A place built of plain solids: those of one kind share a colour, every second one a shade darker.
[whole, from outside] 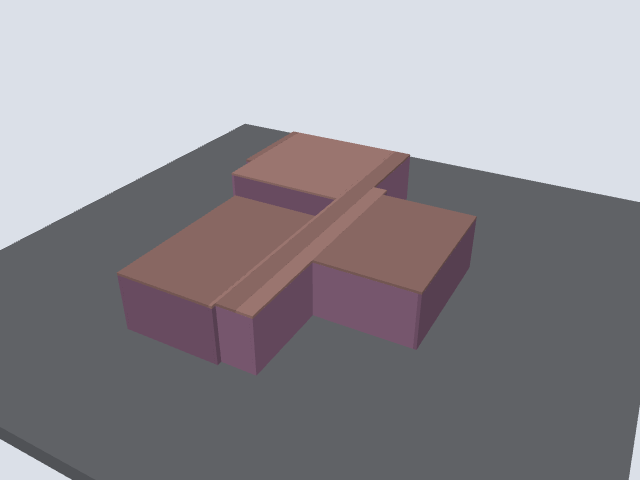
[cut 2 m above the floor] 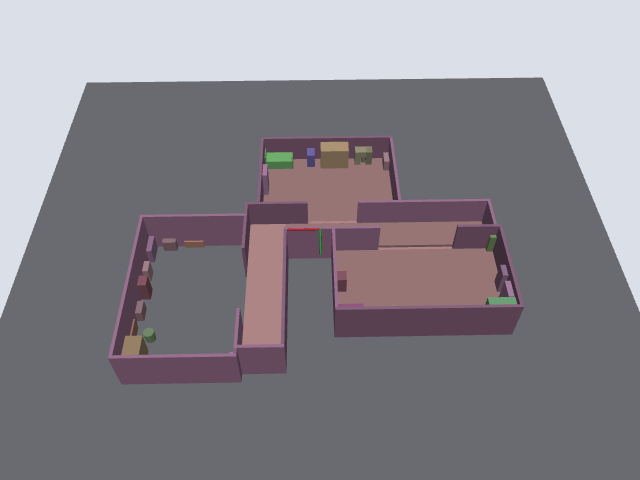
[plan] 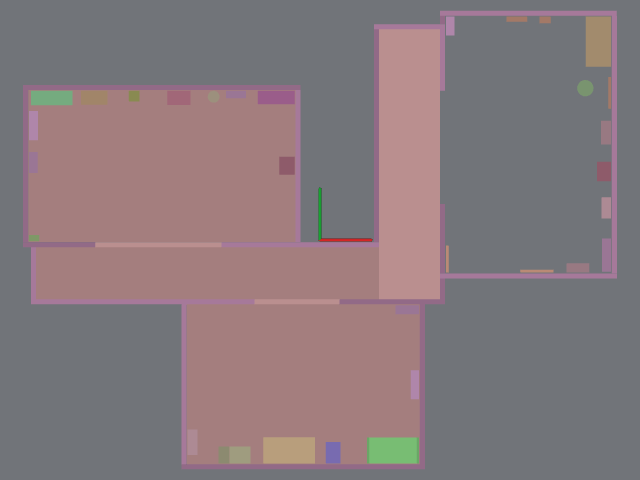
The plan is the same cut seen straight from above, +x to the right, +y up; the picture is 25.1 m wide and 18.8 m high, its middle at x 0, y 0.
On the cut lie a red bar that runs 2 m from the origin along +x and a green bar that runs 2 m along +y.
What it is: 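One storey of an old house, long lived in; a hall and three lower rooms beside it, each open to the hall along a stretch without wall, rail or kerb; a room's floor lies below the hall's by a bare drop, by one riser or not at all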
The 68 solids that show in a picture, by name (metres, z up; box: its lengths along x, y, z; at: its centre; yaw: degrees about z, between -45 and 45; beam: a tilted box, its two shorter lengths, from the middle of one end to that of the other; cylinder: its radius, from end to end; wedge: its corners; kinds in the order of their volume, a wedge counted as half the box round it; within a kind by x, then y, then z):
{
 "floor_1": {"box": [4.94, 0.2, 0.86], "at": [-6.33, -0.18, 0.38]},
 "floor_2": {"box": [10.47, 5.96, 0.86], "at": [-6.2, 2.9, 0.38]},
 "floor_3": {"box": [13.44, 2.04, 1.06], "at": [-4.41, -1.3, 0.48]},
 "floor_4": {"box": [3.33, 0.2, 1.06], "at": [-0.9, -2.42, 0.48]},
 "floor_5": {"box": [9.13, 6.27, 1.06], "at": [-0.66, -5.65, 0.48]},
 "floor_6": {"box": [2.39, 10.57, 1.06], "at": [3.51, 2.97, 0.48]},
 "wall_1": {"box": [0.2, 5.96, 3.69], "at": [-11.53, 2.9, 1.8]},
 "wall_2": {"box": [0.2, 2.04, 3.69], "at": [-11.22, -1.3, 1.8]},
 "wall_3": {"box": [2.83, 0.2, 3.69], "at": [-10.22, -0.18, 1.8]},
 "wall_4": {"box": [8.76, 0.2, 3.69], "at": [-6.95, -2.42, 1.8]},
 "wall_5": {"box": [10.87, 0.2, 3.69], "at": [-6.2, 5.98, 1.8]},
 "wall_6": {"box": [0.2, 6.27, 3.69], "at": [-5.32, -5.65, 1.8]},
 "wall_7": {"box": [0.2, 5.96, 3.69], "at": [-0.86, 2.9, 1.8]},
 "wall_8": {"box": [6.17, 0.2, 3.69], "at": [-0.77, -0.18, 1.8]},
 "wall_9": {"box": [9.53, 0.2, 3.69], "at": [-0.66, -8.88, 1.8]},
 "wall_10": {"box": [0.2, 8.34, 3.69], "at": [2.21, 4.09, 1.8]},
 "wall_11": {"box": [4.13, 0.2, 3.69], "at": [2.83, -2.42, 1.8]},
 "wall_12": {"box": [2.79, 0.2, 3.69], "at": [3.51, 8.36, 1.8]},
 "wall_13": {"box": [0.2, 6.27, 3.69], "at": [4.01, -5.65, 1.8]},
 "wall_14": {"box": [0.2, 0.81, 3.69], "at": [4.8, -1.91, 1.8]},
 "wall_15": {"box": [0.2, 2.72, 3.69], "at": [4.8, 0.05, 1.8]},
 "wall_16": {"box": [0.2, 2.41, 3.69], "at": [4.8, 7.05, 1.8]},
 "wall_17": {"box": [0.2, 0.33, 3.69], "at": [4.8, 8.62, 1.8]},
 "wall_18": {"box": [6.93, 0.2, 3.69], "at": [8.16, -1.41, 1.8]},
 "wall_19": {"box": [6.93, 0.2, 3.69], "at": [8.16, 8.88, 1.8]},
 "wall_20": {"box": [0.2, 10.09, 3.69], "at": [11.53, 3.74, 1.8]},
 "roof_1": {"box": [10.87, 6.16, 0.16], "at": [-6.2, 3.0, 3.72]},
 "roof_2": {"box": [16.22, 1.01, 0.16], "at": [-3.21, -2.01, 3.72]},
 "roof_3": {"box": [9.53, 6.47, 0.16], "at": [-0.66, -5.75, 3.72]},
 "roof_4": {"box": [23.26, 0.2, 0.16], "at": [0.0, -0.18, 3.72]},
 "roof_5": {"box": [22.95, 1.23, 0.16], "at": [0.15, -0.9, 3.72]},
 "roof_6": {"box": [9.52, 8.54, 0.16], "at": [6.87, 4.19, 3.72]},
 "roof_7": {"box": [6.93, 0.53, 0.16], "at": [8.16, 8.72, 3.72]},
 "cot_1": {"box": [2.03, 1.03, 1.68], "at": [-1.21, -8.24, 1.85]},
 "cot_2": {"box": [0.99, 1.96, 1.78], "at": [10.9, 7.77, 0.84]},
 "bookcase_1": {"box": [0.34, 0.83, 1.71], "at": [-11.23, 3.04, 1.66]},
 "bookcase_2": {"box": [0.35, 1.14, 1.79], "at": [-11.22, 4.48, 1.7]},
 "bookcase_3": {"box": [0.78, 0.29, 1.2], "at": [-3.29, 5.7, 1.41]},
 "bookcase_4": {"box": [0.93, 0.36, 1.5], "at": [3.42, -2.73, 1.76]},
 "bookcase_5": {"box": [0.33, 1.14, 1.91], "at": [3.71, -5.67, 1.96]},
 "bookcase_6": {"box": [0.34, 0.74, 1.86], "at": [5.1, 8.38, 0.88]},
 "bookcase_7": {"box": [0.35, 1.3, 1.24], "at": [11.22, -0.59, 0.57]},
 "wardrobe_1": {"box": [1.63, 0.56, 2.07], "at": [-10.51, 5.56, 1.84]},
 "chest_drawers_1": {"box": [0.91, 0.55, 1.07], "at": [-5.53, 5.57, 1.34]},
 "chest_drawers_2": {"box": [0.6, 0.71, 1.23], "at": [-1.29, 2.91, 1.42]},
 "chest_drawers_3": {"box": [0.55, 0.76, 1.59], "at": [11.12, 2.68, 0.74]},
 "bed_1": {"box": [0.09, 1.01, 0.71], "at": [1.89, -8.24, 1.36]},
 "bed_2": {"box": [1.86, 1.01, 0.73], "at": [2.86, -8.24, 1.37]},
 "bed_3": {"box": [0.09, 1.01, 1.12], "at": [3.83, -8.24, 1.57]},
 "toy_chest_1": {"box": [0.39, 1.01, 0.89], "at": [-5.0, -7.92, 1.45]},
 "toy_chest_2": {"box": [0.89, 0.36, 0.92], "at": [10.1, -1.09, 0.41]},
 "toy_chest_3": {"box": [0.39, 0.93, 0.91], "at": [11.2, 4.21, 0.41]},
 "toy_chest_4": {"box": [0.37, 0.83, 1.2], "at": [11.21, 1.26, 0.55]},
 "clothes_rail_1": {"box": [1.44, 0.52, 1.69], "at": [-1.71, 5.58, 1.65]},
 "desk_1": {"box": [0.43, 0.67, 1.2], "at": [-3.76, -8.42, 1.61]},
 "desk_2": {"box": [0.83, 0.67, 0.49], "at": [-3.14, -8.42, 1.97]},
 "desk_3": {"box": [0.43, 0.67, 0.71], "at": [-2.94, -8.42, 1.36]},
 "radiator_1": {"box": [0.11, 1.06, 0.97], "at": [4.99, -0.74, 0.43]},
 "radiator_2": {"box": [0.82, 0.21, 0.89], "at": [7.71, 8.65, 0.39]},
 "radiator_3": {"box": [1.31, 0.11, 0.65], "at": [8.5, -1.22, 0.28]},
 "radiator_4": {"box": [0.45, 0.26, 0.71], "at": [8.82, 8.62, 0.3]},
 "radiator_5": {"box": [0.11, 1.24, 0.99], "at": [11.34, 5.76, 0.45]},
 "highchair_pram_1": {"box": [0.58, 0.84, 1.12], "at": [0.51, -8.33, 1.57]},
 "trunk_1": {"box": [1.04, 0.55, 0.64], "at": [-8.84, 5.57, 1.13]},
 "stool_pouffe_round_1": {"cylinder": 0.32, "from": [10.39, 5.95, 0.0], "to": [10.39, 5.95, 0.73]},
 "side_table_1": {"box": [0.42, 0.42, 0.97], "at": [-7.28, 5.63, 1.29]},
 "tall_odds_1": {"box": [0.4, 0.25, 1.41], "at": [-11.2, 0.07, 1.51]},
 "floor_lamp_round_1": {"cylinder": 0.23, "from": [-4.16, 5.61, 2.06], "to": [-4.16, 5.61, 2.38]}
}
